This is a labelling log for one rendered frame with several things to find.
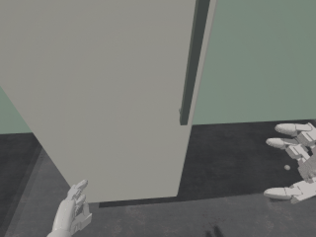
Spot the left robot hand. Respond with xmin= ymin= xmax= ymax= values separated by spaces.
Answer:
xmin=51 ymin=179 xmax=92 ymax=235

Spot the right robot hand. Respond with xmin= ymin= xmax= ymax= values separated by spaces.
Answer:
xmin=264 ymin=122 xmax=316 ymax=204

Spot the handle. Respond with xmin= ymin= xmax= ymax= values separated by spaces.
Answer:
xmin=179 ymin=0 xmax=210 ymax=125

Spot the fridge door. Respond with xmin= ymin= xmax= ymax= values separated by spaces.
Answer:
xmin=0 ymin=0 xmax=216 ymax=203

